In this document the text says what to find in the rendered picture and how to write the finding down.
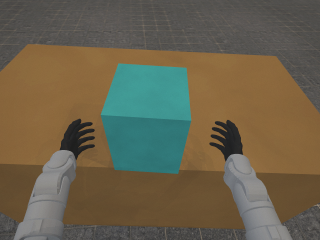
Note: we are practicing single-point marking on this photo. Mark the robot left hand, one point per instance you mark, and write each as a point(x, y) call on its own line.
point(71, 141)

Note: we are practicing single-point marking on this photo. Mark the pedestal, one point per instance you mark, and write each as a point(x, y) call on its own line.
point(47, 87)

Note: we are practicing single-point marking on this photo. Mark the robot left forearm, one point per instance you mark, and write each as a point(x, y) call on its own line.
point(43, 219)

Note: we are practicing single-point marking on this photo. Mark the robot right forearm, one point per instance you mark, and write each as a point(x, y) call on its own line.
point(255, 207)

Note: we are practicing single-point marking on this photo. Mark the robot right hand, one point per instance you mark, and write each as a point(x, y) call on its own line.
point(232, 141)

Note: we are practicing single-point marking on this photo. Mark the carton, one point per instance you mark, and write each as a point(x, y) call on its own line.
point(146, 118)

